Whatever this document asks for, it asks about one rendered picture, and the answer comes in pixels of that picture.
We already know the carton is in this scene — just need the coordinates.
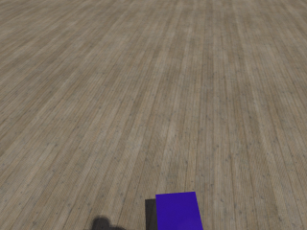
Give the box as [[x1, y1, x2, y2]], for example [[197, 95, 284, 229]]
[[155, 192, 203, 230]]

